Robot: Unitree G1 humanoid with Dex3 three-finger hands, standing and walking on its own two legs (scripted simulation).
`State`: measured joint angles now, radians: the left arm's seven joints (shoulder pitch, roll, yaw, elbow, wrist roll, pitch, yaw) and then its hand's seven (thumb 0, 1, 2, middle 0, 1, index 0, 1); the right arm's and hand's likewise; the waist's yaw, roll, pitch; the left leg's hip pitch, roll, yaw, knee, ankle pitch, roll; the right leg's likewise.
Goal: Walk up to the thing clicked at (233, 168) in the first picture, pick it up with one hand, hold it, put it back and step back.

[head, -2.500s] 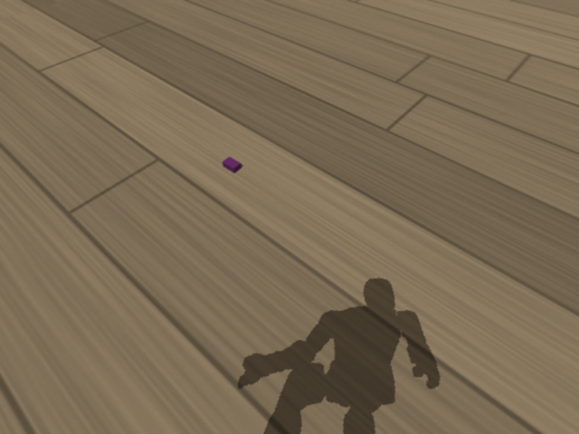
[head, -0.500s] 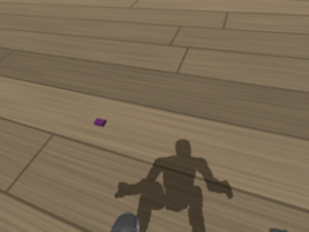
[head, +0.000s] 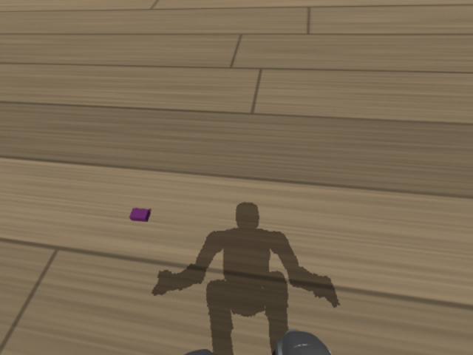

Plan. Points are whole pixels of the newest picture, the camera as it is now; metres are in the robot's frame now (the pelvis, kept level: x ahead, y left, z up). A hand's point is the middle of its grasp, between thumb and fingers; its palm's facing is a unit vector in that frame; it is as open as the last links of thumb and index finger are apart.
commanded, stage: walk up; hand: left
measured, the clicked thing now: (140, 214) +0.82 +0.50 -0.72
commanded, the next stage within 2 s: none
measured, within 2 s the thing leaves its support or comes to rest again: neither
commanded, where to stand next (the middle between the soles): +0.33 +0.37 m, yaw -11 degrees
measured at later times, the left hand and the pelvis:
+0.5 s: hand out of the picture +0.18 +0.54 -0.13, palm faces -0.09 -0.81 -0.58, open 7.4 cm; pelvis +0.11 +0.20 -0.01, yaw -5 degrees
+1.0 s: hand out of the picture +0.29 +0.66 -0.10, palm faces -0.12 -0.78 -0.61, open 7.4 cm; pelvis +0.20 +0.35 -0.01, yaw -8 degrees
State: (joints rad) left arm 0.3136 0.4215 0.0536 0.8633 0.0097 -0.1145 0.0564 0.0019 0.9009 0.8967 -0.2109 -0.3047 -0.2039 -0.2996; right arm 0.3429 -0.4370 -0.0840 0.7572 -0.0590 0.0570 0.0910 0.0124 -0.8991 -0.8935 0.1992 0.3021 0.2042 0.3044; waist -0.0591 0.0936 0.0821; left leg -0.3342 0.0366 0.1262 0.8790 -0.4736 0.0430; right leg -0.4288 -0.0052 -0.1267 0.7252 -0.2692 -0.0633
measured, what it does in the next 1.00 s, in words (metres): steps to the left: left foot, then right foot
